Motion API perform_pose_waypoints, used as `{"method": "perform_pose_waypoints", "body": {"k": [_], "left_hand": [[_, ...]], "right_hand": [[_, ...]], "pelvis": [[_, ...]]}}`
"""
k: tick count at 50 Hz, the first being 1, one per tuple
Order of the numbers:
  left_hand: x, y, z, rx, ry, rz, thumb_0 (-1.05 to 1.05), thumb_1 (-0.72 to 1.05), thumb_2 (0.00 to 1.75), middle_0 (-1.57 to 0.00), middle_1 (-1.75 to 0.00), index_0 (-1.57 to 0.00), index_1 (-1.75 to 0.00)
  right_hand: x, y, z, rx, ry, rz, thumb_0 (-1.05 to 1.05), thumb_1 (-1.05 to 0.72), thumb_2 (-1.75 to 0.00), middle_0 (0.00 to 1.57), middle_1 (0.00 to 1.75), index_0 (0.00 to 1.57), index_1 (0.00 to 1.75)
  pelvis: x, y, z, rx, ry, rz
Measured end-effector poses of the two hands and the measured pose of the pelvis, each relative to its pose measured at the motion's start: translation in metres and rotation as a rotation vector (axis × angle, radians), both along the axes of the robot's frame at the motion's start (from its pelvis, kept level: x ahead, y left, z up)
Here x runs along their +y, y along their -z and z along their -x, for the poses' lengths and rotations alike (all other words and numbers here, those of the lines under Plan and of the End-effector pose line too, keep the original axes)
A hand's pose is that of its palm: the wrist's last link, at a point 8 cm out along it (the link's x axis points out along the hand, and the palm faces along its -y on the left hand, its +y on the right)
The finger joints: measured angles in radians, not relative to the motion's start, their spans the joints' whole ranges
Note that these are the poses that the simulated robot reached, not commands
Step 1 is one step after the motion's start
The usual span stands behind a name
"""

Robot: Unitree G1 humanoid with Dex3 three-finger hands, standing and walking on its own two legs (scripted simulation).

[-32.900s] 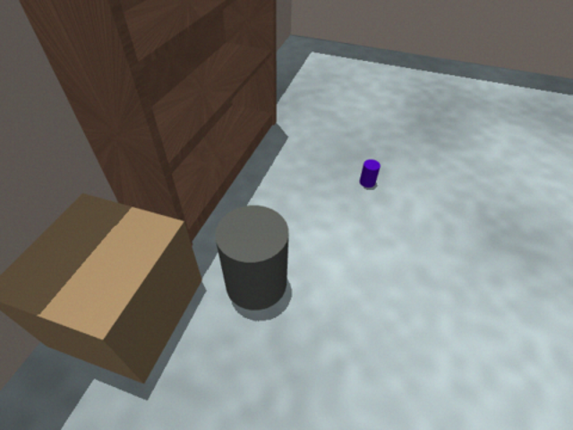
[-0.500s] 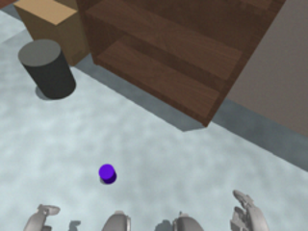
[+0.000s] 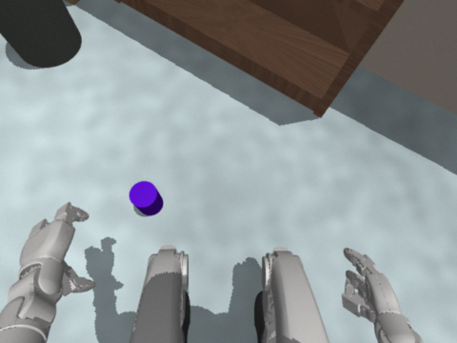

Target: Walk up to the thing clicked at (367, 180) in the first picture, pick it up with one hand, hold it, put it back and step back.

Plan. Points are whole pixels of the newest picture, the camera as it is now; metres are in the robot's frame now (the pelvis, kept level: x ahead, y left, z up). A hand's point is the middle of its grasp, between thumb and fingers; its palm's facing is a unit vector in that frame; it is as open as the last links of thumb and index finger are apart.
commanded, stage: rise first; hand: left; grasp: from above
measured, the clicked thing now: (147, 199) +0.47 +0.24 -0.47
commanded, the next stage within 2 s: approach in 1.62 s
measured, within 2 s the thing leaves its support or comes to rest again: neither
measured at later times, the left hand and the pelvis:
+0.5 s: hand (105, 222) +0.36 +0.28 -0.27, palm faces -0.48 -0.18 -0.86, open 14.0 cm; pelvis -0.05 +0.00 -0.12, yaw -3 degrees
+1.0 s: hand (117, 209) +0.40 +0.28 -0.32, palm faces -0.47 -0.03 -0.88, open 13.9 cm; pelvis -0.04 +0.00 -0.16, yaw -4 degrees
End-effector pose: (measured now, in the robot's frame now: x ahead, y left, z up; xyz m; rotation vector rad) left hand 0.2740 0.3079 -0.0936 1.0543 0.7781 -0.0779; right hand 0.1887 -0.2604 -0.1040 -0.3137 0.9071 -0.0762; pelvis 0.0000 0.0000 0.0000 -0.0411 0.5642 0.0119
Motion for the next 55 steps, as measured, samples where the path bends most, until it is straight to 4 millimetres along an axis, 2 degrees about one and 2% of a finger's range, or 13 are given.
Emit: {"method": "perform_pose_waypoints", "body": {"k": [5,10,16,22,27,32,42,55], "left_hand": [[-0.002,0.034,-0.027,-0.024,0.072,-0.080,-0.01,-0.53,0.99,-0.07,-1.10,-0.08,-1.09],[-0.009,0.058,-0.051,-0.045,0.154,-0.121,-0.01,-0.52,1.00,-0.08,-1.09,-0.08,-1.08],[-0.015,0.084,-0.071,-0.050,0.251,-0.151,-0.01,-0.52,1.02,-0.07,-1.08,-0.08,-1.08],[-0.017,0.109,-0.083,-0.060,0.333,-0.189,0.00,-0.52,1.02,-0.07,-1.07,-0.08,-1.07],[-0.016,0.127,-0.094,-0.081,0.379,-0.227,0.00,-0.52,1.03,-0.08,-1.05,-0.08,-1.04],[-0.016,0.140,-0.106,-0.095,0.408,-0.260,0.00,-0.53,1.03,-0.08,-1.02,-0.08,-1.02],[-0.025,0.158,-0.123,-0.090,0.457,-0.295,0.00,-0.50,0.99,-0.11,-0.97,-0.11,-0.97],[-0.030,0.178,-0.136,-0.105,0.495,-0.311,0.00,-0.49,0.97,-0.12,-0.98,-0.12,-0.98]], "right_hand": [[-0.006,0.055,0.038,0.099,0.022,-0.013,0.01,-0.90,-0.90,0.20,0.30,0.20,0.30],[-0.012,0.092,0.083,0.194,0.066,-0.008,0.01,-0.89,-0.90,0.20,0.30,0.20,0.30],[-0.019,0.111,0.131,0.287,0.123,0.021,0.01,-0.88,-0.89,0.20,0.30,0.20,0.30],[-0.024,0.119,0.159,0.360,0.152,0.060,0.01,-0.88,-0.89,0.20,0.30,0.20,0.30],[-0.023,0.126,0.168,0.400,0.151,0.081,0.01,-0.89,-0.90,0.20,0.30,0.20,0.30],[-0.020,0.136,0.167,0.416,0.140,0.084,0.01,-0.90,-0.90,0.20,0.30,0.20,0.30],[-0.012,0.156,0.161,0.429,0.119,0.057,0.01,-0.91,-0.90,0.20,0.30,0.20,0.30],[-0.014,0.173,0.170,0.487,0.104,0.051,0.01,-0.91,-0.90,0.20,0.30,0.20,0.30]], "pelvis": [[-0.005,0.039,0.019,0.023,0.005,0.002],[-0.008,0.071,0.033,0.021,0.013,0.008],[-0.007,0.096,0.042,0.016,0.022,0.019],[-0.003,0.114,0.045,0.014,0.025,0.036],[0.001,0.127,0.045,0.015,0.025,0.048],[0.003,0.138,0.044,0.018,0.024,0.056],[0.004,0.153,0.042,0.025,0.030,0.060],[0.000,0.170,0.038,0.031,0.038,0.057]]}}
